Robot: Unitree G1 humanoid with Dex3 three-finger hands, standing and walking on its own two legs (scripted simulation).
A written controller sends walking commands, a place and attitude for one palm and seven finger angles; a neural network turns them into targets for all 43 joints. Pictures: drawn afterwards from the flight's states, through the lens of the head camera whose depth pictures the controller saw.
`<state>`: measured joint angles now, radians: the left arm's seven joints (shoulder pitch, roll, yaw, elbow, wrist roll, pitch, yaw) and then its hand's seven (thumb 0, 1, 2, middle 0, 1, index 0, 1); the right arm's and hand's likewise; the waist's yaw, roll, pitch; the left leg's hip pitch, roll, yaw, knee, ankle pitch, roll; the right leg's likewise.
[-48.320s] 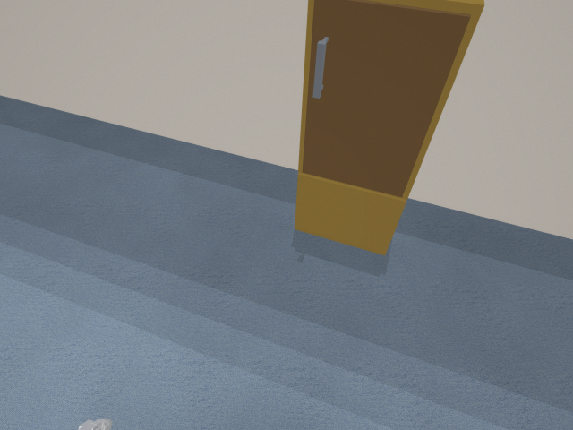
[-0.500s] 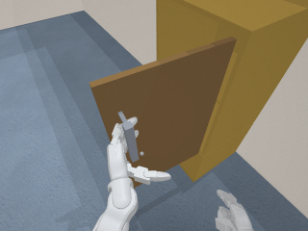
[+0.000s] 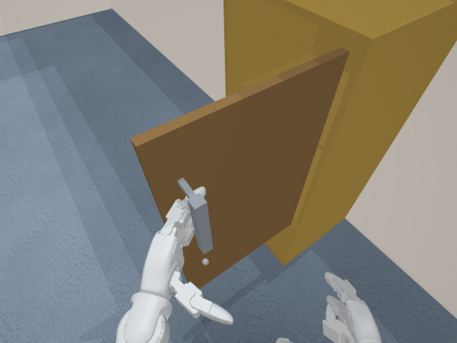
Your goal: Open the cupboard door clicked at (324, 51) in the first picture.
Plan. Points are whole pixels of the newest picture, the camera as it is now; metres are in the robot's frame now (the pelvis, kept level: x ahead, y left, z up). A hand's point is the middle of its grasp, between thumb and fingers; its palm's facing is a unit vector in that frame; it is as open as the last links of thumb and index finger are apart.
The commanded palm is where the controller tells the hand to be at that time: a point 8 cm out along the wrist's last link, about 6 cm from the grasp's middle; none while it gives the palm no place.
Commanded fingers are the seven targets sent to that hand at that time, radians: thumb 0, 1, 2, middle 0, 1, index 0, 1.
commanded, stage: slide the hand sideways off the handle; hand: left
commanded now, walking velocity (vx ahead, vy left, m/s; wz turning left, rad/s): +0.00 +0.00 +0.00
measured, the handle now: (195, 218) +0.30 +0.08 +0.07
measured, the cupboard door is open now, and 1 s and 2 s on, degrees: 90 89 89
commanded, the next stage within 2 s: draw the hand back to the body in 0.70 s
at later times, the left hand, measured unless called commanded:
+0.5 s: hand (165, 285) +0.20 +0.11 +0.07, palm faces -0.09 -1.00 -0.04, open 15.9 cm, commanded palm +0.16 +0.18 +0.08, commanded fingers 0.00 -0.50 0.30 -0.15 -0.30 -0.15 -0.30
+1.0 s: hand (124, 293) +0.18 +0.15 +0.09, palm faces -0.05 -1.00 -0.05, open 16.3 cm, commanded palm +0.14 +0.21 +0.10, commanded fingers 0.00 -0.50 0.30 -0.15 -0.30 -0.15 -0.30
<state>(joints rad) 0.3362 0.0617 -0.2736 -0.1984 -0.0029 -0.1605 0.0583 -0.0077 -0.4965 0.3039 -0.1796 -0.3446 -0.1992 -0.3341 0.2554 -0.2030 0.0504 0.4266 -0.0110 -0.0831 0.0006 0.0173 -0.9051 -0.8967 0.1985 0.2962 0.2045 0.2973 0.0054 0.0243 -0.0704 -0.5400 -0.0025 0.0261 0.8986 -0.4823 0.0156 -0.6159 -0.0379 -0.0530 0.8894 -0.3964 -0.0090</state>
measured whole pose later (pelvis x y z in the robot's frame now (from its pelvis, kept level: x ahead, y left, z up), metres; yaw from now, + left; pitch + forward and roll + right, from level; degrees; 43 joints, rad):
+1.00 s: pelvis +0.00 +0.01 -0.01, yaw +1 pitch +8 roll -2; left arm 0.60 0.22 0.03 -0.41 -0.21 -0.19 -0.18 -0.01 -0.50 0.30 -0.15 -0.30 -0.15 -0.30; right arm 0.27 -0.21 0.04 0.42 0.04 -0.16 -0.06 0.02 -0.90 -0.90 0.20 0.30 0.21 0.30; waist 0.02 0.05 -0.11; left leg -0.61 0.01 -0.01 1.01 -0.54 0.02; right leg -0.65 -0.03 -0.09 0.95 -0.43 0.00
